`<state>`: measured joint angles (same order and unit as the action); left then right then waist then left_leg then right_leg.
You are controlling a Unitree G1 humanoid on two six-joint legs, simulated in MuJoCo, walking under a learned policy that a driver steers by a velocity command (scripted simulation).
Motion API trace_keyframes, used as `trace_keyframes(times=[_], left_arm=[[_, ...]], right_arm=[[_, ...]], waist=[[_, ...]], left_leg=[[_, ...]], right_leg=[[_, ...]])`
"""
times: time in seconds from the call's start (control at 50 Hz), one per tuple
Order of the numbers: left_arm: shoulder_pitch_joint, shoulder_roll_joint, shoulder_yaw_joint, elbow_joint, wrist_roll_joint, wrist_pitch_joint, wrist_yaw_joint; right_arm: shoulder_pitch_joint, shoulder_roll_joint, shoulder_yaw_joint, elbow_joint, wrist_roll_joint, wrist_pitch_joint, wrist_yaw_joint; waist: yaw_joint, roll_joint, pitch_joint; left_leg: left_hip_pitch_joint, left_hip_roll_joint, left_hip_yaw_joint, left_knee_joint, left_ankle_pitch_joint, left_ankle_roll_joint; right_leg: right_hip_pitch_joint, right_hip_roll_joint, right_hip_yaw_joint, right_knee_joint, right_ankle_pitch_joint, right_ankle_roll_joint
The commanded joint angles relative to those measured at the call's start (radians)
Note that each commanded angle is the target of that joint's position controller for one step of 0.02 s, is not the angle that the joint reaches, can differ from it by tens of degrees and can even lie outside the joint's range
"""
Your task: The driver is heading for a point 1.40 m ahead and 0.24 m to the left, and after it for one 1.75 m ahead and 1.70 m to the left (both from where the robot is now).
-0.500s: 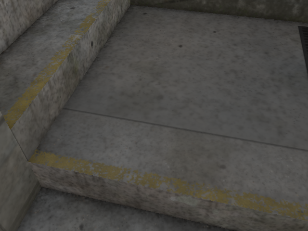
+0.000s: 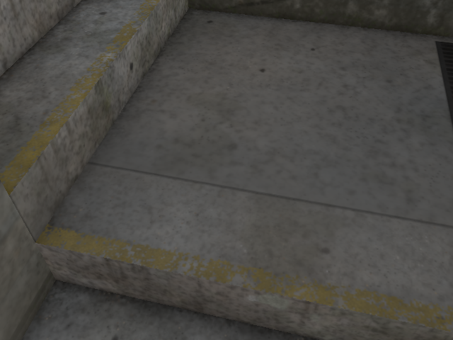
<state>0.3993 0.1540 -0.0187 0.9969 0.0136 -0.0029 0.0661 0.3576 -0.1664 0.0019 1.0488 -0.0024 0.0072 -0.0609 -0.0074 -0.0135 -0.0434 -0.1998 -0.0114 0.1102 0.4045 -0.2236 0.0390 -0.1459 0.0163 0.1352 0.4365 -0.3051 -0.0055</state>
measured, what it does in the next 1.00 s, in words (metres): climbs: right foot 0.18 m higher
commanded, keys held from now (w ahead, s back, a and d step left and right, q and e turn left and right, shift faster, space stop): w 0.60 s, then w+q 0.40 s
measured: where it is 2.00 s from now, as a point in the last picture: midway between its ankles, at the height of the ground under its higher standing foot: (186, 135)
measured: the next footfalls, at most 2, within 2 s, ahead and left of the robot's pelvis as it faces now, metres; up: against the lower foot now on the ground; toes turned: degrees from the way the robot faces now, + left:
right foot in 0.58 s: +0.35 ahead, -0.11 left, +0.18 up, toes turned -5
left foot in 1.08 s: +0.69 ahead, +0.13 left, +0.36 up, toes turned +14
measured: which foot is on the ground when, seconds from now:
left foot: down 0.00-0.60, up 0.62-1.00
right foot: down 0.00-0.24, up 0.26-0.56, down 0.58-1.00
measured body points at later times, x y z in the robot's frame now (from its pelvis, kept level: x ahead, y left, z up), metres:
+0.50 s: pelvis +0.15 +0.00 -0.01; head +0.14 +0.00 +0.44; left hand +0.36 +0.17 -0.10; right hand -0.01 -0.17 -0.15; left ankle +0.00 +0.09 -0.74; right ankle +0.26 -0.11 -0.46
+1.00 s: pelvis +0.45 -0.01 +0.18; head +0.46 +0.00 +0.63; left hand +0.31 +0.13 +0.02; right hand +0.71 -0.14 +0.09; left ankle +0.62 +0.13 -0.30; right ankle +0.31 -0.11 -0.56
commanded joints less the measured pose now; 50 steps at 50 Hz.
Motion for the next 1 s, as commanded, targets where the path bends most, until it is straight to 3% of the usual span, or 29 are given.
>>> trace_keyframes(times=[0.02, 0.08, 0.1, 0.14, 0.18, 0.22, 0.26, 0.28, 0.32, 0.34, 0.42, 0.44, 0.46, 0.5, 0.52, 0.54, 0.56, 0.58, 0.6, 0.62, 0.64, 0.66, 0.72, 0.76, 0.82, 0.84, 0.92, 0.98, 1.0], left_arm=[[0.108, 0.113, 0.032, -0.022, 0.002, 0.002, 0.003], [0.126, 0.098, 0.035, -0.036, 0.013, -0.006, 0.001], [0.300, 0.129, 0.058, 0.063, 0.100, -0.037, -0.065], [0.245, 0.150, 0.071, 0.052, 0.072, -0.059, -0.080], [-0.035, 0.145, 0.058, -0.038, 0.054, -0.038, -0.076], [-0.006, 0.092, 0.045, -0.018, 0.075, -0.015, -0.104], [-0.006, 0.072, 0.043, 0.003, 0.075, -0.040, -0.156], [0.021, 0.074, 0.060, 0.021, 0.025, -0.071, -0.152], [-0.178, 0.053, 0.038, -0.061, 0.017, -0.086, -0.152], [-0.294, 0.019, 0.034, -0.166, -0.006, -0.105, -0.086], [-0.460, -0.085, -0.026, -0.335, -0.024, -0.029, -0.030], [-0.419, -0.052, -0.048, -0.324, -0.008, -0.014, -0.115], [-0.435, -0.012, -0.039, -0.359, 0.007, -0.018, -0.137], [-0.670, 0.042, -0.047, -0.452, 0.014, 0.017, -0.165], [-0.653, -0.007, -0.050, -0.450, 0.009, 0.030, -0.195], [-0.605, 0.021, -0.036, -0.430, -0.020, 0.043, -0.199], [-0.156, 0.002, -0.013, -0.220, -0.031, 0.012, -0.087], [0.025, 0.007, -0.009, -0.169, -0.038, -0.012, -0.048], [0.079, 0.098, 0.031, -0.146, -0.008, -0.020, -0.026], [0.209, 0.232, 0.016, -0.067, 0.064, 0.014, -0.096], [0.325, 0.295, 0.067, -0.094, 0.109, 0.018, -0.115], [0.230, 0.212, 0.057, -0.041, 0.066, 0.007, -0.125], [-0.136, -0.070, -0.017, 0.057, 0.044, -0.034, -0.141], [-0.234, -0.128, -0.043, 0.096, 0.064, -0.058, -0.152], [-0.330, -0.077, -0.033, 0.048, 0.111, -0.110, -0.138], [-0.188, -0.055, -0.032, 0.090, 0.120, -0.112, -0.121], [0.213, -0.010, -0.040, 0.236, 0.154, -0.093, -0.107], [0.198, 0.017, -0.032, 0.210, 0.124, -0.075, -0.162], [0.134, 0.068, -0.027, 0.177, 0.084, -0.095, -0.176]], right_arm=[[0.084, -0.131, -0.037, -0.023, 0.000, 0.009, 0.006], [0.050, -0.105, -0.040, -0.073, -0.004, -0.002, 0.022], [-0.099, -0.094, -0.027, -0.114, -0.101, -0.053, 0.072], [-0.172, -0.103, -0.033, -0.131, -0.085, -0.099, 0.116], [-0.022, -0.081, -0.020, -0.096, -0.055, -0.127, 0.101], [0.133, -0.109, -0.039, -0.030, -0.052, -0.131, 0.103], [0.644, -0.188, -0.059, 0.123, -0.075, -0.105, 0.102], [0.595, -0.205, -0.050, 0.155, -0.130, -0.091, 0.116], [0.325, -0.061, 0.005, 0.120, -0.155, -0.072, 0.117], [0.236, -0.124, -0.030, 0.052, -0.014, -0.107, 0.087], [0.187, -0.063, 0.006, 0.095, -0.039, -0.153, 0.078], [0.270, 0.039, 0.041, 0.127, -0.210, -0.124, 0.085], [0.206, 0.014, 0.039, 0.115, -0.222, -0.113, 0.108], [0.089, -0.097, 0.014, 0.015, -0.121, -0.101, 0.146], [0.130, -0.173, 0.012, 0.007, -0.076, -0.115, 0.157], [0.151, -0.243, 0.000, 0.029, -0.077, -0.135, 0.174], [0.180, -0.197, -0.028, 0.013, 0.081, -0.132, 0.070], [0.220, -0.259, -0.037, 0.037, 0.113, -0.129, 0.038], [0.192, -0.239, -0.045, 0.007, 0.082, -0.135, 0.030], [0.161, -0.020, 0.020, -0.011, -0.173, -0.114, 0.219], [0.099, -0.114, -0.041, -0.005, -0.064, -0.107, 0.255], [0.016, -0.080, -0.047, 0.007, -0.014, -0.116, 0.240], [-0.049, -0.009, -0.009, -0.071, -0.041, -0.084, 0.161], [-0.045, 0.047, 0.014, -0.096, -0.028, -0.034, 0.157], [-0.191, 0.043, 0.023, -0.150, -0.014, -0.033, 0.159], [-0.277, 0.031, 0.029, -0.175, -0.004, -0.034, 0.166], [-0.543, 0.005, 0.069, -0.288, -0.006, -0.037, 0.129], [-0.765, 0.013, 0.083, -0.404, -0.015, 0.039, 0.144], [-0.763, 0.007, 0.074, -0.422, -0.027, 0.055, 0.166]], waist=[[0.004, 0.054, 0.144], [0.022, -0.014, 0.179], [0.116, -0.103, 0.165], [0.113, -0.138, 0.135], [-0.025, -0.065, 0.102], [-0.079, 0.052, 0.080], [-0.246, 0.271, -0.034], [-0.175, 0.125, 0.059], [-0.103, 0.013, 0.093], [-0.050, -0.027, 0.085], [0.003, 0.128, 0.260], [0.010, 0.148, 0.167], [0.063, 0.014, 0.180], [0.071, 0.054, 0.112], [0.120, 0.238, 0.070], [0.170, 0.213, 0.033], [0.178, 0.106, -0.066], [0.246, 0.171, -0.139], [0.269, 0.166, -0.181], [0.244, -0.355, -0.288], [0.305, -0.261, -0.193], [0.249, -0.159, 0.057], [0.012, 0.078, -0.026], [-0.101, 0.101, -0.009], [-0.148, 0.029, 0.007], [-0.097, -0.062, -0.018], [0.062, 0.038, -0.001], [0.051, -0.059, 0.003], [-0.010, -0.095, -0.012]], left_leg=[[-0.021, 0.130, -0.170, -0.077, -0.365, 0.069], [-0.159, 0.128, -0.192, 0.019, -0.432, 0.074], [-0.362, 0.144, -0.198, 0.052, -0.453, 0.158], [-0.511, 0.064, -0.058, 0.260, -0.238, 0.135], [-0.126, 0.072, -0.060, 0.154, -0.114, 0.152], [0.202, 0.051, -0.085, 0.049, -0.099, 0.169], [0.614, 0.399, -0.701, -0.112, 0.299, 0.467], [0.537, 0.469, -0.719, -0.095, 0.287, 0.438], [0.422, 0.430, -0.511, -0.101, 0.094, 0.353], [0.350, 0.357, -0.309, -0.154, -0.032, 0.166], [-0.003, 0.329, -0.250, -0.309, -0.128, 0.156], [0.000, 0.289, -0.255, -0.267, -0.110, 0.217], [-0.078, 0.242, -0.175, -0.303, -0.103, 0.186], [-0.558, 0.193, -0.106, -0.583, 0.065, 0.236], [-0.627, 0.246, -0.135, -0.526, 0.670, 0.329], [-0.428, 0.281, -0.097, -0.381, 1.342, 0.343], [-0.043, 0.242, 0.020, -0.086, 1.680, 0.197], [0.027, 0.223, 0.007, 0.172, 1.707, 0.144], [-0.047, 0.192, -0.048, 0.475, 1.483, 0.095], [-0.672, -0.047, -0.211, 0.888, 0.335, 0.154], [-0.772, -0.106, -0.456, 1.381, 0.294, 0.168], [-0.956, -0.091, -0.440, 1.623, 0.343, 0.207], [-1.027, -0.035, -0.413, 1.773, 0.362, 0.305], [-1.069, 0.004, -0.369, 1.784, 0.338, 0.333], [-0.892, 0.069, -0.174, 1.572, 0.271, 0.284], [-0.967, 0.058, -0.119, 1.743, 0.149, 0.272], [-1.459, 0.074, -0.175, 1.505, -0.007, 0.300], [-1.063, 0.129, 0.002, 1.175, -0.030, 0.255], [-0.809, 0.079, 0.120, 1.141, -0.045, 0.219]], right_leg=[[-0.218, -0.046, 0.037, -0.016, -0.259, -0.111], [-0.224, -0.081, 0.106, -0.003, -0.384, -0.147], [-0.078, -0.081, 0.093, -0.081, -0.341, -0.217], [0.040, -0.194, 0.295, -0.184, -0.350, -0.322], [-0.216, -0.247, 0.284, -0.227, -0.315, -0.308], [-0.396, -0.085, 0.060, -0.005, -0.114, -0.263], [-0.879, 0.123, -0.077, 0.930, -0.132, -0.140], [-1.073, 0.104, 0.074, 1.468, -0.073, -0.171], [-1.333, 0.039, 0.066, 1.757, 0.010, -0.269], [-1.172, -0.014, -0.057, 1.607, -0.102, -0.163], [-1.302, -0.045, -0.169, 1.916, -0.269, -0.148], [-1.368, -0.086, -0.054, 1.874, -0.171, -0.333], [-1.265, -0.120, -0.100, 1.499, -0.019, -0.371], [-0.644, -0.093, -0.253, 1.062, -0.150, -0.281], [-0.406, 0.009, -0.364, 1.203, -0.078, -0.175], [-0.438, 0.059, -0.382, 1.086, -0.032, -0.148], [-0.338, 0.086, -0.461, 0.995, -0.251, -0.181], [-0.223, 0.099, -0.391, 0.764, -0.208, -0.174], [-0.102, 0.021, -0.084, 0.590, -0.342, -0.200], [0.271, -0.205, 0.573, 0.165, 0.141, -0.465], [0.095, -0.301, 0.872, -0.053, -0.197, -0.421], [-0.109, -0.293, 0.743, -0.048, -0.339, -0.389], [-0.276, -0.292, 0.404, -0.023, -0.192, -0.316], [-0.366, -0.268, 0.171, -0.094, -0.044, -0.228], [-0.539, -0.114, -0.262, -0.185, 0.101, -0.148], [-0.435, -0.122, -0.259, -0.205, 0.152, -0.171], [0.196, -0.239, -0.200, -0.238, 0.204, -0.178], [-0.086, -0.277, -0.289, -0.460, 0.402, -0.194], [-0.231, -0.282, -0.334, -0.454, 0.855, -0.235]])
Keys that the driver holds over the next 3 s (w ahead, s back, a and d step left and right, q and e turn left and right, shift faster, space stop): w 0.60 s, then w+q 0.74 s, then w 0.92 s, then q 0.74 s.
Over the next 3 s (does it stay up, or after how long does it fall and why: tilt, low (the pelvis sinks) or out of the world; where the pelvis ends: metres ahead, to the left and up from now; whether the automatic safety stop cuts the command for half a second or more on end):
stays up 1.28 0.16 0.35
